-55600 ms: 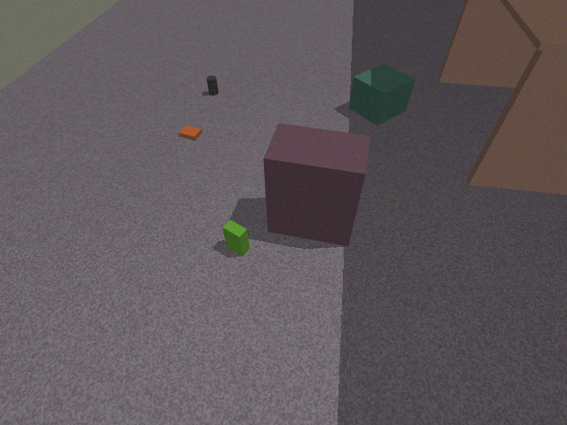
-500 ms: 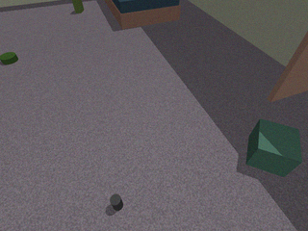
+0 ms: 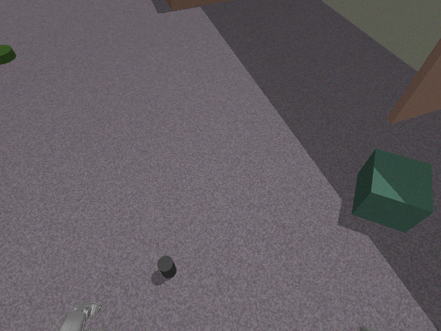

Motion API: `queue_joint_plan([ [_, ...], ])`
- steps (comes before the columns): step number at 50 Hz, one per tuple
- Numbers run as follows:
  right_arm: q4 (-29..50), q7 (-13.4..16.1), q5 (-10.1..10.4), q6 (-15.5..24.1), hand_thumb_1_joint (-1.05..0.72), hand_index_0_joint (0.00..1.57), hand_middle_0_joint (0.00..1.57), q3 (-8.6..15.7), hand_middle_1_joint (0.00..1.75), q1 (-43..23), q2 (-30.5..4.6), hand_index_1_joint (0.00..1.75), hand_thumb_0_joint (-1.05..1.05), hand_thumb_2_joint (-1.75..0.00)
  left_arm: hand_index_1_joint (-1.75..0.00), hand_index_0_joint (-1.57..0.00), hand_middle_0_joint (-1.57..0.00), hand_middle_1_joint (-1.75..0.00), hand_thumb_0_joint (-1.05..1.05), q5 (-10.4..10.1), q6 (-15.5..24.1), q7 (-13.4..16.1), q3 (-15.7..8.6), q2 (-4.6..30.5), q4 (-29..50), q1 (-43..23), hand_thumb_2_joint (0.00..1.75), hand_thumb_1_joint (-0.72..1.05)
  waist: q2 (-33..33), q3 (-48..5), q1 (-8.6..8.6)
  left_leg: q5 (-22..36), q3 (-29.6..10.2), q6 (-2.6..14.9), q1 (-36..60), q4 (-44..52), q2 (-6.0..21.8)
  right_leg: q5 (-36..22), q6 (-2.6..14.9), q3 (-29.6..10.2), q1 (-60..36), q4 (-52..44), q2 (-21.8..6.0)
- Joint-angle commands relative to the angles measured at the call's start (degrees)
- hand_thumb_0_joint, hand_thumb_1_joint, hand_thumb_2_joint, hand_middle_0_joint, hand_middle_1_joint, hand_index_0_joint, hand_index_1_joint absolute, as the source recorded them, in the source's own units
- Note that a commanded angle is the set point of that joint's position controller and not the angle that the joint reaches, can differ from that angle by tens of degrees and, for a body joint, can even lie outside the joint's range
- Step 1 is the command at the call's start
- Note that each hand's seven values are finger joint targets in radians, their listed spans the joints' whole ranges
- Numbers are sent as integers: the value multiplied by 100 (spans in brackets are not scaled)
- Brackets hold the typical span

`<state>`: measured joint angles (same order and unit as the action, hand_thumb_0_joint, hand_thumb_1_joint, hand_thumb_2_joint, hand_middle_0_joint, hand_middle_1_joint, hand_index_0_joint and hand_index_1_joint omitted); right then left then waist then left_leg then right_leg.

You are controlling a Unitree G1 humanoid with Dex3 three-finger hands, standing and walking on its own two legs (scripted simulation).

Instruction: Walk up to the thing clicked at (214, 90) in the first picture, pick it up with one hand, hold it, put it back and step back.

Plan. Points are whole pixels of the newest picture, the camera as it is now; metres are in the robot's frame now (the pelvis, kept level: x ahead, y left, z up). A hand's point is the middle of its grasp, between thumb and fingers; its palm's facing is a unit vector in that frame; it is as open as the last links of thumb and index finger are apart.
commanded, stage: rise first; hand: left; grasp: from above
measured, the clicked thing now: (167, 267) +0.43 +0.25 -0.72
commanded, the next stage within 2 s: none
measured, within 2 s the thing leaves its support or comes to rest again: neither
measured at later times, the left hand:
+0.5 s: hand out of the picture +0.13 +0.26 -0.22, palm faces -0.17 -0.87 -0.46, open 13.9 cm
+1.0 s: hand (126, 310) +0.22 +0.28 -0.38, palm faces -0.42 -0.52 -0.74, open 13.9 cm
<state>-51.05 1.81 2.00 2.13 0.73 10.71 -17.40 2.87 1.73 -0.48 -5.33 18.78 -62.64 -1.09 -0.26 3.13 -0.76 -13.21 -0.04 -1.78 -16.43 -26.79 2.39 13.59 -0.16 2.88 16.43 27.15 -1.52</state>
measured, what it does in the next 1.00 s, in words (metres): lowers itself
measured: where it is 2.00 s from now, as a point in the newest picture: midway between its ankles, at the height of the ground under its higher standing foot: outside the picture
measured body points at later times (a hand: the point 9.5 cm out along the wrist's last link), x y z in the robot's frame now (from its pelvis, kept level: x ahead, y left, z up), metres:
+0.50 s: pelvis -0.01 +0.02 -0.07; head +0.08 +0.03 +0.37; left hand +0.14 +0.31 -0.19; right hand +0.14 -0.24 -0.16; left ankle +0.01 +0.14 -0.74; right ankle +0.00 -0.12 -0.74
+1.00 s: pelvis -0.05 +0.01 -0.23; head +0.12 +0.03 +0.18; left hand +0.24 +0.31 -0.34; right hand +0.14 -0.26 -0.34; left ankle +0.00 +0.14 -0.74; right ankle +0.00 -0.12 -0.74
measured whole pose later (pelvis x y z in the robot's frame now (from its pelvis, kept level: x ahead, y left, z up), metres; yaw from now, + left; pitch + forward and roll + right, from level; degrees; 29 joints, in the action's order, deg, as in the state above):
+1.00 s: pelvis -0.05 +0.01 -0.23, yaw -1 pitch +31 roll -2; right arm -36.4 -1.4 -0.1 10.9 3.1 4.9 -16.3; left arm 38.4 1.3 7.2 -5.6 24.0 -40.7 -9.9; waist 0.1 -10.8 -2.1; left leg -38.5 -2.5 -1.1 -92.5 -99.8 2.0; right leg 37.9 -1.0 1.4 91.5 98.2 -2.6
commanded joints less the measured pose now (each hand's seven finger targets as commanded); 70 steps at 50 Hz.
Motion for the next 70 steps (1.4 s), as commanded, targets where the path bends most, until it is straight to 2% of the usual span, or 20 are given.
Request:
queue_joint_plan([
  [1,966,4,-102,241,-91,20,20,430,30,408,-719,30,0,-90,-97,-13,-9,-101,0,487,33,-61,-633,1320,400,248,90,10,183,-1660,245,873,289,205,-420,-537,-395,-947,100,-123,-96,414,47],
  [3,1217,-1,-71,243,-91,20,20,466,30,380,-678,30,0,-90,-101,-12,-8,-105,0,594,-119,29,-615,1206,782,310,92,-6,211,-1718,249,998,272,172,-391,-541,-389,-1008,100,-96,-18,471,83],
  [5,1422,-19,-44,246,-89,20,20,481,30,344,-660,30,0,-90,-103,-10,-7,-106,0,635,-384,95,-492,968,1033,329,93,-22,192,-1627,85,1022,230,174,-457,-660,-355,-1015,93,-64,251,560,120],
  [9,1760,-62,-72,343,-90,20,20,478,30,209,-607,30,0,-90,-106,-9,-8,-107,0,775,-627,209,-512,964,1507,199,96,-49,109,-1449,56,549,149,145,-971,-1121,-258,-356,99,17,956,996,180],
  [13,1963,-82,-115,485,-89,20,20,517,30,278,-554,30,0,-90,-106,-8,-8,-107,0,883,-615,237,-604,987,2237,228,97,-52,113,-1677,26,244,120,160,-1484,-1680,-236,-89,81,-15,1459,1538,155],
  [18,2210,-49,-137,618,-88,20,20,533,30,267,-495,30,0,-90,-106,-8,-8,-106,0,1156,-670,263,-501,829,2974,768,98,-55,280,-1921,-1,73,47,147,-1907,-2212,-175,86,98,-38,2074,2139,159],
  [20,2285,-31,-142,661,-89,20,20,527,30,245,-496,30,0,-90,-107,-8,-8,-107,0,1296,-737,313,-613,950,3418,899,98,-55,457,-2152,24,107,10,137,-1960,-2369,-153,85,114,-54,2199,2321,148],
  [27,2499,-20,-148,802,-92,20,20,494,30,154,-457,30,0,-91,-109,-9,-7,-110,0,1464,-1078,372,-439,738,4200,1649,94,-55,461,-2362,-42,166,-136,140,-2431,-2899,-91,149,122,-21,2755,2911,148],
  [30,2552,2,-157,879,-93,20,20,465,30,94,-457,30,0,-91,-109,-9,-8,-110,0,1570,-1114,407,-439,875,4378,1113,95,-55,404,-2234,-227,-260,-106,180,-2881,-3216,-102,378,95,-57,3153,3085,136],
  [34,2479,-26,-195,1038,-88,20,20,440,30,-36,-517,30,0,-90,-109,-8,-6,-111,0,2006,-882,445,-351,915,3787,531,93,-51,349,-2230,-302,-697,-183,181,-3709,-3901,-112,769,113,-50,4129,3893,126],
  [37,2430,-111,-199,1164,-85,20,20,466,30,-115,-598,30,0,-89,-110,-7,-5,-112,0,2415,-535,507,-243,936,3471,142,94,-49,492,-2669,-257,-834,-245,143,-4214,-4441,-148,906,130,-58,4832,4595,111],
  [42,2266,-171,-143,1214,-86,20,20,560,30,-118,-735,30,0,-89,-110,-8,-6,-111,0,3040,-100,722,-320,1439,3559,-489,95,-50,739,-3710,-183,-599,-226,135,-4577,-5258,-170,703,159,-101,5552,5429,86],
  [47,1961,-277,-164,1111,-88,20,20,607,30,-86,-793,30,0,-90,-110,-7,-6,-111,0,3654,58,958,-473,1826,2803,-1268,98,-53,563,-4114,-88,-514,-91,228,-5664,-6191,-254,603,161,-136,6119,6078,120],
  [48,1912,-295,-176,1084,-88,20,20,642,30,-41,-811,30,0,-90,-110,-7,-6,-110,0,3733,113,988,-536,1982,2823,-1477,99,-53,540,-4284,-34,-595,-57,232,-5777,-6313,-256,636,162,-150,6105,6158,116],
  [51,1761,-339,-197,1020,-87,20,20,681,30,41,-829,30,0,-90,-108,-7,-6,-109,0,4038,226,1020,-385,1968,2455,-2196,99,-51,351,-4490,-182,-921,-20,274,-6355,-6776,-269,827,142,-144,6352,6425,122],
  [57,1594,-370,-265,844,-86,20,20,751,30,166,-855,30,0,-89,-107,-7,-6,-108,0,4511,534,1125,-515,2614,1891,-3375,101,-51,225,-4705,-175,-1792,46,316,-7173,-7295,-279,1736,130,-124,6751,6739,140],
  [63,1422,-392,-358,664,-87,20,20,735,30,313,-899,30,0,-90,-108,-6,-5,-109,0,5025,813,1259,-552,3018,1507,-4210,101,-52,510,-4872,-239,-1883,3,318,-7412,-7699,-270,1852,168,25,7319,7262,167],
  [65,1237,-415,-380,571,-88,20,20,698,30,481,-879,30,0,-90,-107,-6,-5,-108,0,5186,846,1314,-466,2994,1069,-4293,102,-53,456,-4593,-383,-2132,-37,336,-7733,-7794,-280,2066,175,75,7611,7391,182],
  [67,1223,-434,-408,511,-89,20,20,679,30,530,-924,30,0,-90,-106,-7,-5,-107,0,5329,901,1382,-569,3170,897,-4392,101,-52,607,-4571,-342,-2202,-91,330,-7713,-7848,-272,2117,188,130,7854,7539,180],
  [70,1181,-473,-448,417,-90,20,20,669,30,596,-947,30,0,-90,-103,-6,-6,-104,0,5570,1043,1483,-431,3205,1028,-4989,103,-54,846,-4729,-447,-2036,-134,303,-7605,-8025,-273,1929,212,198,8092,7774,181],
])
